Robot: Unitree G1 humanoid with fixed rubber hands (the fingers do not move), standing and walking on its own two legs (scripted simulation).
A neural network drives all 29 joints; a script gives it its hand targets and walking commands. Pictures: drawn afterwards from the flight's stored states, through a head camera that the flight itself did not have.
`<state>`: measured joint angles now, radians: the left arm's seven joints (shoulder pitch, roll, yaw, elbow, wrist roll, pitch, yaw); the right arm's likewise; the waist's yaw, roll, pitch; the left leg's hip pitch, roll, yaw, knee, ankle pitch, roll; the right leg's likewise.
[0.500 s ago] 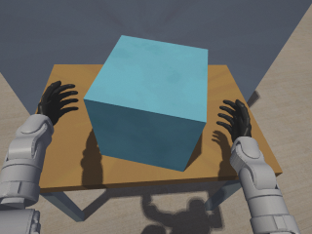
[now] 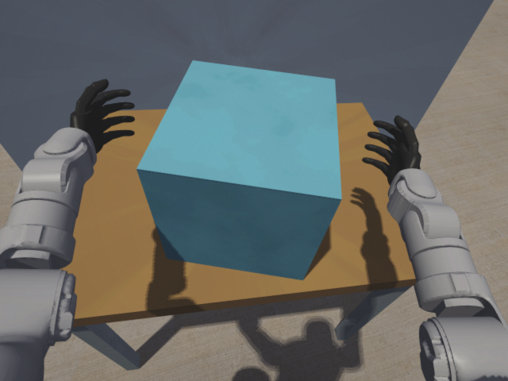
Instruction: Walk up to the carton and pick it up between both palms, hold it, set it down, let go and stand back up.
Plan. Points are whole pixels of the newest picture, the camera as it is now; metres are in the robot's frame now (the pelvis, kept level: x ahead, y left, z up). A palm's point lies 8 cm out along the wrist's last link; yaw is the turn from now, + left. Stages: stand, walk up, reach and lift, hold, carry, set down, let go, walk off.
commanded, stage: reach and lift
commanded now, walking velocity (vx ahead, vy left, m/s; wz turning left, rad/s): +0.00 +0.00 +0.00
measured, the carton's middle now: (248, 171) +0.48 +0.01 +0.02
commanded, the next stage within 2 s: none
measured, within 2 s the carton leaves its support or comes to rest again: neither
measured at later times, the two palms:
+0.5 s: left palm (98, 103) +0.47 +0.24 +0.18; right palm (401, 133) +0.43 -0.22 +0.17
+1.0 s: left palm (123, 167) +0.45 +0.23 +0.06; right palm (368, 185) +0.42 -0.20 +0.06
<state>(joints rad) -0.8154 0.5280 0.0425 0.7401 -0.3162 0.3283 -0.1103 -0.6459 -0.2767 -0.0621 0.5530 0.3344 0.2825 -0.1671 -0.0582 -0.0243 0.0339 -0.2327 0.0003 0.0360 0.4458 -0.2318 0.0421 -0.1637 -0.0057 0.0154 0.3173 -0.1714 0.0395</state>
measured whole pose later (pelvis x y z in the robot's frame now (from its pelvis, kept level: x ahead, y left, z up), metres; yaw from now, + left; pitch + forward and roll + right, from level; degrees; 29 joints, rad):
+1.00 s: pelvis -0.01 -0.02 -0.02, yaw +2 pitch +17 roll -2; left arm -1.02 0.48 -0.16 1.41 -0.39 -0.18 -0.11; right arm -0.85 -0.18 0.02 1.08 0.31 -0.07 -0.17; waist -0.11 -0.03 -0.14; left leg -0.63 0.01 -0.02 0.57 -0.23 0.01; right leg -0.57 0.00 -0.04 0.49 -0.21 0.01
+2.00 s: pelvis -0.01 -0.01 -0.03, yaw +1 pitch +19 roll -4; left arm -1.10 0.36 -0.11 1.46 -0.25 -0.23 -0.05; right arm -0.94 -0.10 -0.14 1.23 0.21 -0.17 -0.19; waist -0.11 -0.04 -0.18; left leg -0.74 0.01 -0.02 0.69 -0.28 0.03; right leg -0.65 0.01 -0.04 0.56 -0.23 0.03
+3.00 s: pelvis +0.02 -0.01 +0.00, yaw +1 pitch +9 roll -1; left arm -0.89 0.27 0.32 1.29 0.15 -0.28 -0.14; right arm -0.70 0.10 -0.56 0.94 -0.31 -0.27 -0.10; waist -0.05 -0.04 -0.03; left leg -0.35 0.00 0.01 0.41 -0.22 0.02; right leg -0.29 -0.01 -0.04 0.31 -0.18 0.02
